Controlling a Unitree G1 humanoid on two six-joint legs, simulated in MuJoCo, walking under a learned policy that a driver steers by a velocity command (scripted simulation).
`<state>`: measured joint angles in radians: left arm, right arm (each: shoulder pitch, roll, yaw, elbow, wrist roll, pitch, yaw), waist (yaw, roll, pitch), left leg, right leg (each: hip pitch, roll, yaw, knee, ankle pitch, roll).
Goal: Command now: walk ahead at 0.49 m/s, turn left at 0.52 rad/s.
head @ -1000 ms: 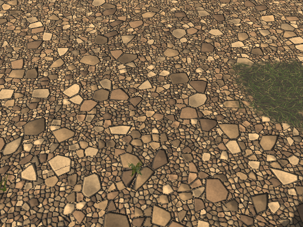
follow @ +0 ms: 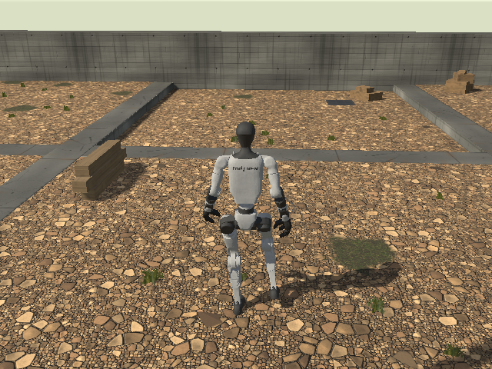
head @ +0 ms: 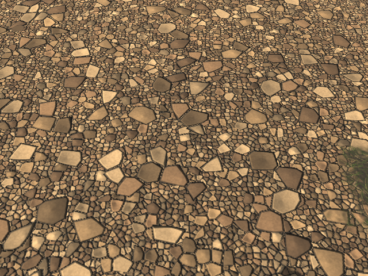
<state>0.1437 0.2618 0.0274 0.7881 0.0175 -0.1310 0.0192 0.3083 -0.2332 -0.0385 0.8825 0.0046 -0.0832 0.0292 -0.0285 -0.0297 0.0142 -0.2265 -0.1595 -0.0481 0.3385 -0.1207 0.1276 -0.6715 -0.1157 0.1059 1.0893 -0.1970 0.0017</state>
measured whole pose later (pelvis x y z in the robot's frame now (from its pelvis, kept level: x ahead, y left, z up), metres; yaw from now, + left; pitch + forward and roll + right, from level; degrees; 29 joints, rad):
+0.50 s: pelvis +0.26 -0.05 +0.00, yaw +18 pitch +2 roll -2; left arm 0.31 0.25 0.06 0.80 0.01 -0.12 0.00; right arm 0.22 -0.31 -0.07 0.71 0.02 -0.03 0.01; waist 0.04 0.06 0.01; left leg -0.69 0.07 -0.09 1.12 -0.21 0.01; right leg -0.14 0.03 -0.10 0.30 -0.19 -0.03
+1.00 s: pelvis +0.41 +0.06 -0.01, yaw +25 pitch +2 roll +0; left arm 0.18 0.28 0.03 0.82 0.00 0.00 0.04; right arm 0.15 -0.23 -0.04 0.74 -0.03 -0.03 0.02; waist 0.00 -0.04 0.02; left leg -0.39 -0.06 0.02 0.45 -0.10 0.07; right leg -0.48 -0.09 0.04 0.86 -0.40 0.06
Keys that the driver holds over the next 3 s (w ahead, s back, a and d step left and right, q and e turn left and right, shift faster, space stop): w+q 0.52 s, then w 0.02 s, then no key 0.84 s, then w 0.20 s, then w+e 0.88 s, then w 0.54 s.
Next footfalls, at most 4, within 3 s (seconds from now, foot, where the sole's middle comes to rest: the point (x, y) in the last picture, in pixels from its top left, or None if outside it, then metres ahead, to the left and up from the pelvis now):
0.24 right None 0.31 -0.14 -0.78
0.74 left None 0.48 0.19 -0.78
1.10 right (201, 265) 0.53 -0.05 -0.78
2.10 right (163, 183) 0.89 0.09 -0.78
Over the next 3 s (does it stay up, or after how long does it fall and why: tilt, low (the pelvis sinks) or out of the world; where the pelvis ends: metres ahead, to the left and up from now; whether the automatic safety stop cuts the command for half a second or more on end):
stays up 1.20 0.17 0.00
